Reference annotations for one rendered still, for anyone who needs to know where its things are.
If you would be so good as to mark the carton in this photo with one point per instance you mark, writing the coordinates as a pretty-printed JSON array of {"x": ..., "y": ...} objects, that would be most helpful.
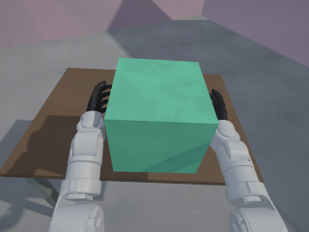
[{"x": 159, "y": 117}]

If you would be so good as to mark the right robot upper arm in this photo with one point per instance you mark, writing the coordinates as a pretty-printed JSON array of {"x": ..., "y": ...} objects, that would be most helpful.
[{"x": 256, "y": 219}]

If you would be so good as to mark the left robot forearm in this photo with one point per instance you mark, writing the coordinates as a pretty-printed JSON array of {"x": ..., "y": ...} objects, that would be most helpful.
[{"x": 85, "y": 159}]

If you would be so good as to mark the right robot forearm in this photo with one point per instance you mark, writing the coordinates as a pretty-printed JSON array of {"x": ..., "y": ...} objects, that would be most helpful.
[{"x": 243, "y": 188}]

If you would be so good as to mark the robot left hand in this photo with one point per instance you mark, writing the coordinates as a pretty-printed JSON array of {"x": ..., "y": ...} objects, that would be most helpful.
[{"x": 95, "y": 102}]

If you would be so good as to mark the table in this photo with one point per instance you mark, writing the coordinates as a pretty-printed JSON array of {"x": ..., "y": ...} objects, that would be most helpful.
[{"x": 43, "y": 150}]

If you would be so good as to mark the robot right hand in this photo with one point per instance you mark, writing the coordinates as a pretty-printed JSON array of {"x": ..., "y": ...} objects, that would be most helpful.
[{"x": 218, "y": 105}]

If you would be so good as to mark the left robot upper arm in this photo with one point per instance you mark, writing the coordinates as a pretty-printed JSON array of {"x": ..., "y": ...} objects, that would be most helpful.
[{"x": 78, "y": 218}]

